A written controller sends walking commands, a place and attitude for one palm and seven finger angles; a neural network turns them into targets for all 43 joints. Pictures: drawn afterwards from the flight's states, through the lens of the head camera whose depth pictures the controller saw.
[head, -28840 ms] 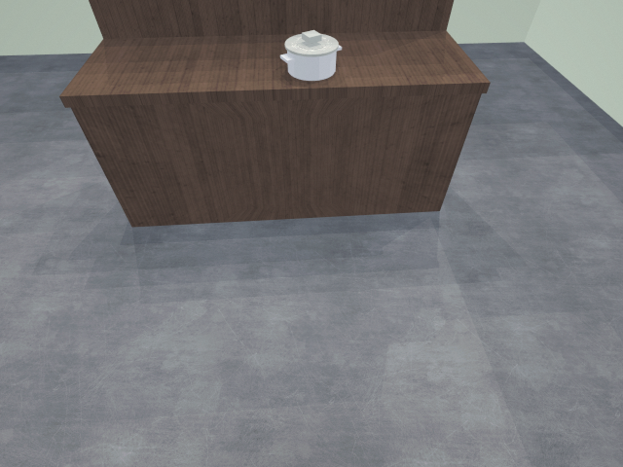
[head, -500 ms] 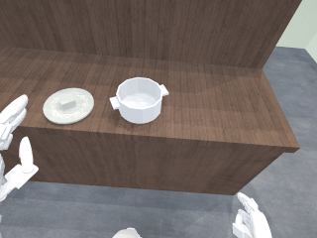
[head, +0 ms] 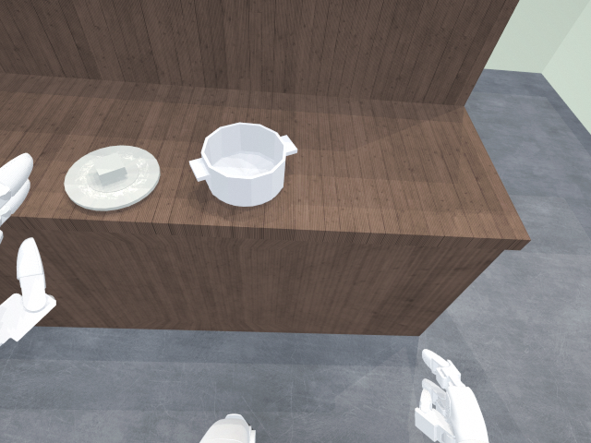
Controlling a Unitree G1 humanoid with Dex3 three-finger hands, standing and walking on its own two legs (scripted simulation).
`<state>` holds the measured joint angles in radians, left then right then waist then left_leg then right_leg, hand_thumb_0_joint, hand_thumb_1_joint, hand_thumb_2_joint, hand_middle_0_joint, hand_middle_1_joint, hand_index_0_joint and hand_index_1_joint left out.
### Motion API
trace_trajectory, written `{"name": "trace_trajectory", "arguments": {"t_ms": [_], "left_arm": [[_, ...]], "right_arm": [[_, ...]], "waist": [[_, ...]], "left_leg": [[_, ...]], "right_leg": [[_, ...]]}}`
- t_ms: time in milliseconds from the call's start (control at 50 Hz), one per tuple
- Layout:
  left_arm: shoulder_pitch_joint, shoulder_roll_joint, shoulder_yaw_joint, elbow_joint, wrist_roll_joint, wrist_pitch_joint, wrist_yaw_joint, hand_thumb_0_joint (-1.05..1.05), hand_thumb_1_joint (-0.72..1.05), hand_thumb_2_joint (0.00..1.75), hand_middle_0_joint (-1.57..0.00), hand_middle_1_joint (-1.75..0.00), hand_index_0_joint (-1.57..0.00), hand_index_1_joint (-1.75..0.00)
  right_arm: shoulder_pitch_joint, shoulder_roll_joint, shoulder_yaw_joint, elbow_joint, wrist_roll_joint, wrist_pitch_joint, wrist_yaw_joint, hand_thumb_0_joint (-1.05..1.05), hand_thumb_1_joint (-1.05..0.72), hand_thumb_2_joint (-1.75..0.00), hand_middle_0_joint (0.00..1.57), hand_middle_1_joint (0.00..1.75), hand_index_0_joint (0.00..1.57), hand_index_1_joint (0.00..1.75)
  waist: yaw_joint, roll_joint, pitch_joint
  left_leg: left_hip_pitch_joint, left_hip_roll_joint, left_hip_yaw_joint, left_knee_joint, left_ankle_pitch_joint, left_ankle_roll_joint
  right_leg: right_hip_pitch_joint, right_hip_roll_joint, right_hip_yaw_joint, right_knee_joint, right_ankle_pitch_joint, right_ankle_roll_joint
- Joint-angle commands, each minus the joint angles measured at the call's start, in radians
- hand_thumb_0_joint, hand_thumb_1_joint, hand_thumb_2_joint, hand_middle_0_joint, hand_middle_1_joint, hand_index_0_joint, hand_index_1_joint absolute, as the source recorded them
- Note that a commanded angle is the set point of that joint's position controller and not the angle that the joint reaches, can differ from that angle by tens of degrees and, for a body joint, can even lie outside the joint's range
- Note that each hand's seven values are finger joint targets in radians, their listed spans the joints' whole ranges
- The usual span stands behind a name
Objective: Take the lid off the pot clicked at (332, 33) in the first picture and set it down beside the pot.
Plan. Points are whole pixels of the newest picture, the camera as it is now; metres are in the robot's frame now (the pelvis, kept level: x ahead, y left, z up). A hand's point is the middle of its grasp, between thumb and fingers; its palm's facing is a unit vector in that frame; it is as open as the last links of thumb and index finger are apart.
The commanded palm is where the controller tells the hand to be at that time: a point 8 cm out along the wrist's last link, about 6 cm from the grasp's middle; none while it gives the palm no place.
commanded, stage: step back with the hand held close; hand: left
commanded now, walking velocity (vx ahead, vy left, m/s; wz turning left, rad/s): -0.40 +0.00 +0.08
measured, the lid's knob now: (109, 167) +0.59 +0.42 -0.07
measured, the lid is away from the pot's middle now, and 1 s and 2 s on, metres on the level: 0.28 0.28 0.28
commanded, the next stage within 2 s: stop stepping back and stand still in 0.20 s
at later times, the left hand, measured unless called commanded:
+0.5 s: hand out of the picture +0.06 +0.22 +0.19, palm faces +0.26 -0.79 -0.56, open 7.4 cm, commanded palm +0.02 +0.28 +0.19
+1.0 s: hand out of the picture -0.02 +0.26 +0.21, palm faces +0.41 -0.77 -0.49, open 7.4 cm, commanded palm -0.10 +0.30 +0.19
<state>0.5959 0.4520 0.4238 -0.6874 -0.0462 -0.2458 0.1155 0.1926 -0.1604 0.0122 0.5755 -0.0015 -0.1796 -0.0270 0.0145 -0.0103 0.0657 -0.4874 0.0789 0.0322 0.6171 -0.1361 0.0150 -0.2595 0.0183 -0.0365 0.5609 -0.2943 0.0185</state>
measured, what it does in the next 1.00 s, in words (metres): walks backwards: left foot, then right foot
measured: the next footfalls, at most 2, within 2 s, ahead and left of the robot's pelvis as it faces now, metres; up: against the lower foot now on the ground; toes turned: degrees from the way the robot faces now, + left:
left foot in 0.22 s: +0.00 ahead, +0.12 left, +0.00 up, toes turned +3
right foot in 0.50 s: -0.05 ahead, -0.12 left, +0.00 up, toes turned -2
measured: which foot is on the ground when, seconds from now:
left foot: down 0.00-0.02, up 0.04-0.20, down 0.22-0.50, up 0.52-0.72, down 0.74-1.00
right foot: down 0.00-0.22, up 0.24-0.48, down 0.50-0.76, up 0.78-0.96, down 0.98-1.00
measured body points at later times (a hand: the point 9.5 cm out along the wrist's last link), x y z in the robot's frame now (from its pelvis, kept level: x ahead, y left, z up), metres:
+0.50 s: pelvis -0.11 +0.00 -0.01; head -0.11 +0.03 +0.44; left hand +0.04 +0.26 +0.22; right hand +0.05 -0.23 -0.07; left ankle -0.04 +0.12 -0.72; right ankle -0.09 -0.11 -0.73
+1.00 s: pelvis -0.21 +0.02 -0.01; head -0.23 +0.03 +0.44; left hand -0.05 +0.30 +0.23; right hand -0.06 -0.21 -0.09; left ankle -0.24 +0.11 -0.72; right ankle -0.17 -0.08 -0.73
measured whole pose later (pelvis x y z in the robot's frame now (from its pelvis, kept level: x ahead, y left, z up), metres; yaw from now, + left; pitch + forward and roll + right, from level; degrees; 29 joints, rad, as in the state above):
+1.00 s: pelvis -0.21 +0.02 -0.01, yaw +4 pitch -2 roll -2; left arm 0.50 0.51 0.43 -0.62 -0.03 -0.24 0.11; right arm 0.30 -0.19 0.02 0.61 0.03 -0.13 -0.02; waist -0.04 0.00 -0.02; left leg -0.33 0.01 -0.01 0.87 -0.48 0.04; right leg -0.32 0.05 -0.07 0.69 -0.34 -0.05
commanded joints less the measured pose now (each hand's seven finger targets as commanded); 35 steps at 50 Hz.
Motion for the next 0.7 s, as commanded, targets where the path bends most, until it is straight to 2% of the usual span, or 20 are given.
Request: {"name": "trace_trajectory", "arguments": {"t_ms": [0,20,60,140,160,200,220,260,280,300,320,340,360,420,460,480,500,520,580,680], "left_arm": [[-0.035,0.179,0.088,-0.152,-0.007,-0.082,0.000,0.00,0.90,0.90,-0.20,-0.30,-0.20,-0.30],[-0.026,0.126,0.048,-0.114,-0.023,-0.069,-0.005,0.00,0.90,0.90,-0.20,-0.30,-0.20,-0.30],[0.006,0.121,0.055,-0.078,-0.016,-0.037,0.000,0.00,0.90,0.90,-0.20,-0.30,-0.20,-0.30],[-0.034,0.117,0.053,-0.125,-0.008,-0.063,0.013,0.00,0.90,0.90,-0.20,-0.30,-0.20,-0.30],[-0.038,0.127,0.069,-0.164,-0.015,-0.078,0.016,0.00,0.90,0.90,-0.20,-0.30,-0.20,-0.30],[-0.036,0.144,0.092,-0.216,-0.016,-0.099,0.019,0.00,0.90,0.90,-0.20,-0.30,-0.20,-0.30],[-0.029,0.136,0.085,-0.246,-0.009,-0.113,0.014,0.00,0.90,0.90,-0.20,-0.30,-0.20,-0.30],[0.017,0.154,0.109,-0.325,-0.020,-0.098,0.001,0.00,0.90,0.90,-0.20,-0.30,-0.20,-0.30],[-0.303,-0.169,-0.285,0.662,0.096,0.163,-0.066,0.00,0.90,0.90,-0.20,-0.30,-0.20,-0.30],[-0.324,0.218,0.096,-0.650,-0.026,-0.008,-0.004,0.00,0.90,0.90,-0.20,-0.30,-0.20,-0.30],[-0.015,0.253,0.216,-0.379,-0.013,-0.039,0.026,0.00,0.90,0.90,-0.20,-0.30,-0.20,-0.30],[0.060,0.257,0.183,-0.421,-0.006,-0.038,0.026,0.00,0.90,0.90,-0.20,-0.30,-0.20,-0.30],[0.218,0.210,0.182,-0.327,-0.016,0.002,0.029,0.00,0.90,0.90,-0.20,-0.30,-0.20,-0.30],[0.215,0.169,0.138,-0.317,-0.008,0.010,0.036,0.00,0.90,0.90,-0.20,-0.30,-0.20,-0.30],[0.125,0.164,0.122,-0.204,0.007,0.007,0.029,0.00,0.90,0.90,-0.20,-0.30,-0.20,-0.30],[0.054,0.175,0.121,-0.136,0.003,0.002,0.024,0.00,0.90,0.90,-0.20,-0.30,-0.20,-0.30],[-0.029,0.180,0.113,-0.082,-0.019,0.005,0.022,0.00,0.90,0.90,-0.20,-0.30,-0.20,-0.30],[-0.090,0.151,0.087,-0.015,-0.025,0.016,0.013,0.00,0.90,0.90,-0.20,-0.30,-0.20,-0.30],[-0.124,0.140,0.066,0.124,-0.026,0.040,-0.011,0.00,0.90,0.90,-0.20,-0.30,-0.20,-0.30],[-0.166,0.117,-0.003,-0.133,0.020,0.010,0.003,0.00,0.90,0.90,-0.20,-0.30,-0.20,-0.30]], "right_arm": [[-0.054,-0.148,-0.063,-0.140,0.017,-0.039,-0.021,0.00,-0.90,-0.90,0.20,0.30,0.20,0.30],[-0.033,-0.160,-0.092,-0.123,0.041,-0.028,-0.028,0.00,-0.90,-0.90,0.20,0.30,0.20,0.30],[-0.073,-0.132,-0.077,-0.121,0.041,0.002,-0.031,0.00,-0.90,-0.90,0.20,0.30,0.20,0.30],[-0.139,-0.122,-0.025,-0.148,0.032,0.041,-0.041,0.00,-0.90,-0.90,0.20,0.30,0.20,0.30],[-0.127,-0.147,-0.041,-0.153,0.032,0.031,-0.046,0.00,-0.90,-0.90,0.20,0.30,0.20,0.30],[-0.087,-0.163,-0.086,-0.145,0.021,-0.004,-0.035,0.00,-0.90,-0.90,0.20,0.30,0.20,0.30],[-0.028,-0.170,-0.097,-0.118,0.030,-0.024,-0.017,0.00,-0.90,-0.90,0.20,0.30,0.20,0.30],[-0.050,-0.171,-0.090,-0.119,-0.001,-0.043,-0.007,0.00,-0.90,-0.90,0.20,0.30,0.20,0.30],[-0.001,-0.315,-0.133,0.148,-0.035,0.023,0.016,0.00,-0.90,-0.90,0.20,0.30,0.20,0.30],[-0.116,-0.146,-0.117,-0.207,0.041,-0.013,0.025,0.00,-0.90,-0.90,0.20,0.30,0.20,0.30],[-0.037,-0.193,-0.120,-0.128,0.023,-0.035,0.006,0.00,-0.90,-0.90,0.20,0.30,0.20,0.30],[-0.016,-0.186,-0.124,-0.148,0.029,-0.031,0.010,0.00,-0.90,-0.90,0.20,0.30,0.20,0.30],[-0.061,-0.151,-0.101,-0.146,0.037,-0.016,0.027,0.00,-0.90,-0.90,0.20,0.30,0.20,0.30],[-0.083,-0.147,-0.061,-0.169,0.030,0.019,0.026,0.00,-0.90,-0.90,0.20,0.30,0.20,0.30],[-0.071,-0.159,-0.071,-0.191,0.034,0.035,0.012,0.00,-0.90,-0.90,0.20,0.30,0.20,0.30],[-0.050,-0.167,-0.081,-0.185,0.037,0.045,0.005,0.00,-0.90,-0.90,0.20,0.30,0.20,0.30],[-0.042,-0.173,-0.091,-0.179,0.043,0.045,-0.006,0.00,-0.90,-0.90,0.20,0.30,0.20,0.30],[-0.019,-0.193,-0.101,-0.136,0.049,0.046,-0.015,0.00,-0.90,-0.90,0.20,0.30,0.20,0.30],[-0.053,-0.180,-0.082,-0.129,0.043,0.089,-0.029,0.00,-0.90,-0.90,0.20,0.30,0.20,0.30],[-0.048,-0.151,-0.044,-0.124,0.036,0.022,-0.044,0.00,-0.90,-0.90,0.20,0.30,0.20,0.30]], "waist": [[-0.025,-0.156,-0.193],[-0.034,-0.282,-0.194],[-0.040,-0.243,-0.183],[-0.051,-0.049,-0.061],[-0.057,0.025,-0.073],[-0.046,0.278,-0.160],[-0.047,0.235,-0.224],[-0.035,0.297,-0.291],[-0.183,0.302,-0.186],[-0.013,0.200,-0.351],[-0.042,0.300,-0.299],[-0.022,0.184,-0.319],[-0.015,0.268,-0.271],[-0.016,0.258,-0.148],[-0.019,0.071,-0.109],[-0.028,-0.118,-0.084],[-0.043,-0.267,-0.066],[-0.057,-0.321,-0.048],[-0.070,-0.239,0.011],[-0.034,-0.003,-0.094]], "left_leg": [[0.140,-0.048,-0.020,0.196,-0.341,-0.021],[0.171,-0.099,-0.038,0.433,-0.341,-0.038],[0.081,-0.062,-0.104,0.593,-0.382,-0.030],[0.043,-0.053,-0.034,-0.043,-0.248,-0.021],[0.115,-0.020,-0.043,-0.231,-0.071,-0.009],[0.390,0.250,-0.315,-0.238,0.625,0.110],[0.530,0.268,-0.267,-0.170,0.759,0.138],[0.489,0.252,-0.286,-0.127,0.747,0.140],[0.378,0.225,-0.354,0.025,1.058,0.128],[0.472,0.205,-0.190,-0.145,0.658,0.099],[0.383,0.163,-0.177,-0.103,0.507,0.093],[0.340,0.123,-0.199,-0.123,0.306,0.080],[0.317,0.114,-0.199,-0.155,0.165,0.087],[-0.016,0.109,-0.170,-0.166,-0.442,0.062],[-0.117,0.001,-0.049,0.039,-0.492,0.028],[-0.085,-0.100,0.019,0.333,-0.450,0.003],[-0.036,-0.142,-0.004,0.668,-0.374,-0.007],[0.035,-0.104,-0.094,0.827,-0.287,-0.004],[0.097,-0.034,-0.117,0.828,-0.200,0.007],[0.214,-0.054,-0.007,0.002,-0.344,0.072]], "right_leg": [[-0.027,-0.271,0.151,-0.261,0.312,-0.114],[-0.152,-0.375,0.229,-0.279,0.218,-0.187],[-0.130,-0.398,0.199,-0.176,0.503,-0.225],[-0.017,-0.250,0.056,0.075,0.674,-0.089],[-0.027,-0.205,0.041,0.160,0.565,-0.053],[-0.310,-0.027,0.070,0.374,-0.208,-0.004],[-0.364,0.000,0.101,0.429,-0.313,-0.008],[-0.334,-0.003,0.129,0.472,-0.342,0.012],[-0.434,-0.055,0.159,0.613,-0.233,0.037],[-0.221,-0.001,0.176,0.495,-0.219,0.032],[-0.222,0.003,0.087,0.452,-0.117,0.013],[-0.185,0.029,0.045,0.402,-0.137,0.000],[-0.161,0.006,0.032,0.317,-0.093,-0.008],[0.107,-0.025,-0.023,0.065,-0.005,-0.017],[0.168,-0.068,-0.005,-0.039,-0.017,-0.052],[0.028,-0.160,0.132,-0.181,-0.061,-0.109],[-0.175,-0.324,0.328,-0.320,-0.145,-0.182],[-0.358,-0.347,0.355,-0.342,-0.214,-0.187],[-0.565,-0.302,0.231,-0.271,-0.333,-0.157],[-0.300,-0.235,0.192,-0.098,-0.289,-0.118]]}}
